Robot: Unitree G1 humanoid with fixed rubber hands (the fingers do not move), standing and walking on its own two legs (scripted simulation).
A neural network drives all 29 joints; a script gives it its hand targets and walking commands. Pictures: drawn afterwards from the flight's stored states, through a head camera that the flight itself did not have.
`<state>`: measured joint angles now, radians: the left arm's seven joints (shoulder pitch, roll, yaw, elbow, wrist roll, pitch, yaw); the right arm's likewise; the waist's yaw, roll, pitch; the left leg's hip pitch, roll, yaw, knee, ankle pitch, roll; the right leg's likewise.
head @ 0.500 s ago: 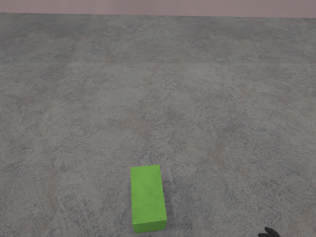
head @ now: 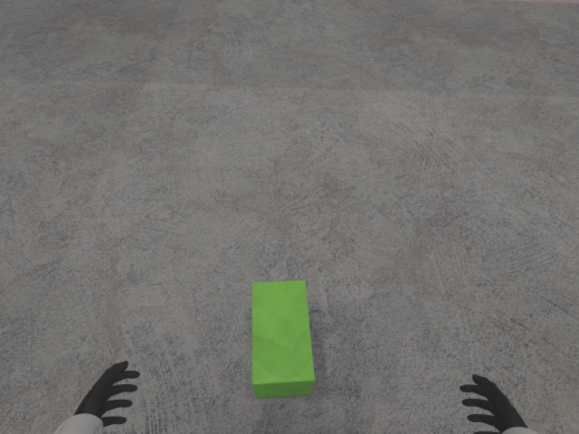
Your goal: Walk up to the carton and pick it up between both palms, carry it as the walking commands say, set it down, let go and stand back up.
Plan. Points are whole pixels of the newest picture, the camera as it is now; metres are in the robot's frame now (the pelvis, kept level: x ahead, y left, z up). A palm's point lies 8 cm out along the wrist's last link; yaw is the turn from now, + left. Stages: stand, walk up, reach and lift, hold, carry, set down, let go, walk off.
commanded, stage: reach and lift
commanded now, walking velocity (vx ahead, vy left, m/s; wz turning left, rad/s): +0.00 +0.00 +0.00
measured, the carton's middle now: (280, 339) +0.45 +0.02 -0.65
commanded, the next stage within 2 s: none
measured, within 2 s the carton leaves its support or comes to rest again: neither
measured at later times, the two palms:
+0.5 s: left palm (136, 364) +0.25 +0.25 -0.14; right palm (436, 366) +0.25 -0.24 -0.15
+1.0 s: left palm (186, 304) +0.37 +0.20 -0.19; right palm (382, 298) +0.39 -0.18 -0.19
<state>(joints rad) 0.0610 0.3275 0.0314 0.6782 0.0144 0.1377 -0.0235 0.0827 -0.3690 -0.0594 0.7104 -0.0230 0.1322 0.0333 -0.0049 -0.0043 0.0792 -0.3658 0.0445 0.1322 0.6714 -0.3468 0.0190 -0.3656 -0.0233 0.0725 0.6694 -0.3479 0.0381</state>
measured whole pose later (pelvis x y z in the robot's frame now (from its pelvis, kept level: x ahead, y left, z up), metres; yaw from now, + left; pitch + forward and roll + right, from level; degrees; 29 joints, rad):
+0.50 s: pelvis -0.04 -0.02 -0.04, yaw +2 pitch +18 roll +2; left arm -0.39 0.32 0.12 0.80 0.01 0.09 -0.04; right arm -0.31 -0.25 -0.06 0.67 0.03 0.14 -0.08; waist 0.00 -0.01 0.08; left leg -0.88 0.04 0.11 0.91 -0.34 0.01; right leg -0.90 -0.02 0.07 0.95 -0.38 0.04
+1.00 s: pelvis -0.05 -0.02 -0.07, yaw +4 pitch +37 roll +2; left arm -0.88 0.23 0.21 0.87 -0.01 0.07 0.02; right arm -0.79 -0.21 -0.13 0.72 0.05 0.09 -0.10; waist 0.00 -0.01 0.04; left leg -1.31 0.03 0.07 0.95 -0.28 0.01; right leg -1.31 -0.03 0.06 1.01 -0.34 0.04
